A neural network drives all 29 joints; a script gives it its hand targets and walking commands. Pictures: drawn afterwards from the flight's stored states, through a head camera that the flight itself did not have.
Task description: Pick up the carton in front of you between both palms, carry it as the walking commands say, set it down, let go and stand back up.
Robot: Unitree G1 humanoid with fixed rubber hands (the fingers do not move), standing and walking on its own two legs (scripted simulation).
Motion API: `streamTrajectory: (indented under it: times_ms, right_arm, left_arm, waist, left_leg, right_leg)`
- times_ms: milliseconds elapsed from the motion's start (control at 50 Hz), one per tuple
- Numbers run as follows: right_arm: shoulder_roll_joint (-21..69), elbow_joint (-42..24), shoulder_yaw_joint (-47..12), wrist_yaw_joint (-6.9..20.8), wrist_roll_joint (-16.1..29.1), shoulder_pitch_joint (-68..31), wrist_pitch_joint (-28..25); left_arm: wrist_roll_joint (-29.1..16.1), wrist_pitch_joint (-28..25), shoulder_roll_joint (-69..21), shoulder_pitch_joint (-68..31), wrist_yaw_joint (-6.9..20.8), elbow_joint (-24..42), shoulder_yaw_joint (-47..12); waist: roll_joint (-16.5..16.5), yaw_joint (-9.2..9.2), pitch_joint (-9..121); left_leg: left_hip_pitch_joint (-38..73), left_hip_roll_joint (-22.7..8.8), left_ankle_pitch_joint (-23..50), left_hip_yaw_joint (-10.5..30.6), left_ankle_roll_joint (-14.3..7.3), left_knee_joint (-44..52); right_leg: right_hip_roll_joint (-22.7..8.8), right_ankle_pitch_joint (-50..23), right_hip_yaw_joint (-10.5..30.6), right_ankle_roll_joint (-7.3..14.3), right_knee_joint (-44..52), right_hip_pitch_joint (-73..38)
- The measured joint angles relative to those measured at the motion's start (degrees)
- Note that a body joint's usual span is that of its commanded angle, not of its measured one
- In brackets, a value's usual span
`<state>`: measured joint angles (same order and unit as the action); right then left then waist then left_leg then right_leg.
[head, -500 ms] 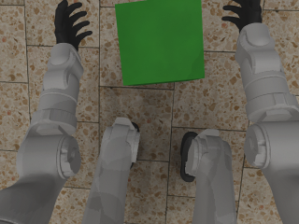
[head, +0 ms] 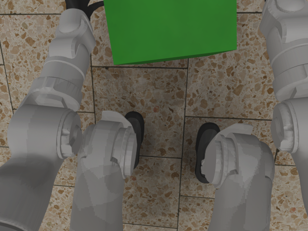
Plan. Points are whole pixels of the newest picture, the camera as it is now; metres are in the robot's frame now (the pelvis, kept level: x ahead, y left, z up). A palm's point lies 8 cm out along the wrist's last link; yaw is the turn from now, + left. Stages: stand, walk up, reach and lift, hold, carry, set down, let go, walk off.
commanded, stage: reach and lift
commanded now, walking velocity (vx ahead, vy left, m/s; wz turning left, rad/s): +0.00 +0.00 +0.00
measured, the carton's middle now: (168, 12) +0.53 +0.03 -0.24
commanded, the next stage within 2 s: none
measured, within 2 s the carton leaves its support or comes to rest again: leaves its support in 0.66 s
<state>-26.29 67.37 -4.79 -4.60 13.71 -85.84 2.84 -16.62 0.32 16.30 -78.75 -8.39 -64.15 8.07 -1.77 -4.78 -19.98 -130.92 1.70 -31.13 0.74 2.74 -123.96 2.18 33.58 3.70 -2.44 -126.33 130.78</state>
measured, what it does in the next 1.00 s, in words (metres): stands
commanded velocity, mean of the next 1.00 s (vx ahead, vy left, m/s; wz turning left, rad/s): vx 0.00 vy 0.00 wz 0.00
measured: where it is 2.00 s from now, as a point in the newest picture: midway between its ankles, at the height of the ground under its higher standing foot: (167, 156)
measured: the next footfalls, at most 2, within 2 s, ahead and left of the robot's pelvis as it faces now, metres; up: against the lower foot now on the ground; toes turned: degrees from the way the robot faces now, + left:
none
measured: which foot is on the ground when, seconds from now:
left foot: down 0.00-1.00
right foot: down 0.00-1.00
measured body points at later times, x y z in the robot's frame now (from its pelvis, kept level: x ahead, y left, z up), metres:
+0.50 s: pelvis -0.01 +0.00 +0.01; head +0.37 +0.00 +0.26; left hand +0.52 +0.18 -0.18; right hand +0.57 -0.12 -0.17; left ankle +0.12 +0.13 -0.34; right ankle +0.10 -0.13 -0.34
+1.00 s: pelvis +0.00 +0.00 +0.03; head +0.29 -0.01 +0.38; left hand +0.50 +0.16 -0.06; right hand +0.54 -0.14 -0.05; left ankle +0.12 +0.13 -0.34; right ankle +0.10 -0.13 -0.34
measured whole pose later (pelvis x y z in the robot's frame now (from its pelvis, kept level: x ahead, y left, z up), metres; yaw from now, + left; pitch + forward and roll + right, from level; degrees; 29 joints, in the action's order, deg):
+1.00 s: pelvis +0.00 +0.00 +0.03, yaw -1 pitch +43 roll +2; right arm -7.9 51.0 15.9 -5.3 -4.7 -70.2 17.0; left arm 3.4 17.2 1.7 -61.3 -6.8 -40.2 26.7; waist 1.5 -3.2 3.7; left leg -129.5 4.3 -30.2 3.9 5.2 -116.4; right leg 6.7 31.5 4.3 -3.5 -118.1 129.7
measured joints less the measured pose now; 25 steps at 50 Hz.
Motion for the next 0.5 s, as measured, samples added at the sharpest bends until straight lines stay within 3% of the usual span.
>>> streamTrajectory:
  times_ms: [240, 340, 400, 500]
  right_arm:
    - [2.5, -0.5, 0.3, -0.3, -0.7, 2.2, -0.8]
    - [4.6, 0.5, 0.8, -0.5, -1.4, 0.4, -0.9]
    - [5.5, 1.5, 0.8, -2.1, -2.3, 0.0, -1.2]
    - [7.1, 4.8, 3.6, -2.3, -4.7, -2.4, -0.5]
  left_arm:
    - [0.0, -1.1, -1.7, 2.2, 0.8, 0.4, -0.1]
    - [0.1, -0.7, -2.6, 1.2, 0.2, 1.4, -1.0]
    - [1.2, -0.6, -4.0, 0.1, -0.9, 0.5, 0.2]
    - [4.1, 0.5, -4.5, -0.6, -2.3, 0.0, 3.7]
  waist:
    - [0.6, -0.64, 2.2]
    - [1.0, -0.41, 1.6]
    - [1.1, -0.48, 2.0]
    - [1.4, 0.11, 2.4]
  left_leg:
    - [-0.4, 0.2, 0.3, 0.2, 0.3, 0.9]
    - [0.1, 0.3, 0.8, 0.4, 0.3, 1.7]
    - [0.1, 0.4, 1.2, 0.6, 0.2, 2.3]
    - [0.0, 0.6, 1.6, 0.4, 0.3, 3.0]
  right_leg:
    - [-0.4, 0.0, -0.3, 0.5, 0.7, 0.4]
    - [-0.3, -0.5, -0.4, 0.4, 1.6, -0.3]
    - [-0.3, -0.8, -0.6, 0.3, 2.4, -0.5]
    - [0.3, -1.4, 0.0, 0.1, 2.9, -0.2]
